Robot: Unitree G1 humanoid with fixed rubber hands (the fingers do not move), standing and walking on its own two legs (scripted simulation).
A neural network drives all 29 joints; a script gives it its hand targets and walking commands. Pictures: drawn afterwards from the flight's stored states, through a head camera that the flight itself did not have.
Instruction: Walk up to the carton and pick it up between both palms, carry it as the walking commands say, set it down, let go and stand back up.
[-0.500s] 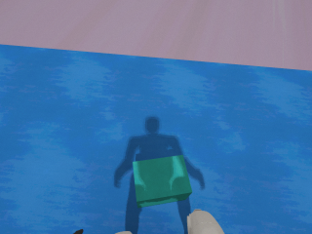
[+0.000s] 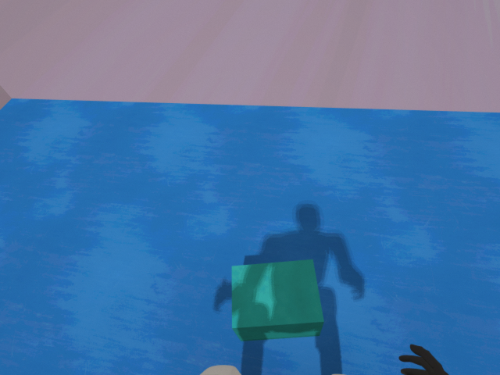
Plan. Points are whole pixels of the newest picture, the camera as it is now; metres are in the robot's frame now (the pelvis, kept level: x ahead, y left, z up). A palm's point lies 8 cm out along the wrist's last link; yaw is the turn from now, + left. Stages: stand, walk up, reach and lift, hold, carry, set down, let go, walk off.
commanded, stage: walk up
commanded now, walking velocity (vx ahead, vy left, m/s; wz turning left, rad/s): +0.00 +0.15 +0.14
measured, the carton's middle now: (276, 301) +0.41 +0.02 -0.67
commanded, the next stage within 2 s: stand in 0.50 s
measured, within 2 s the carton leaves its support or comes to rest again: neither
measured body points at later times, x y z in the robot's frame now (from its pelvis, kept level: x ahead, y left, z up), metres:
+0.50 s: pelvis +0.00 +0.06 +0.00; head +0.01 +0.06 +0.45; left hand +0.04 +0.30 -0.15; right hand +0.05 -0.18 -0.15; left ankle -0.05 +0.15 -0.74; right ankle -0.01 -0.06 -0.74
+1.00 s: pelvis -0.03 +0.06 -0.02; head +0.05 +0.06 +0.42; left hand +0.14 +0.31 -0.14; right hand +0.15 -0.18 -0.14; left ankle -0.05 +0.15 -0.74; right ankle -0.01 -0.06 -0.74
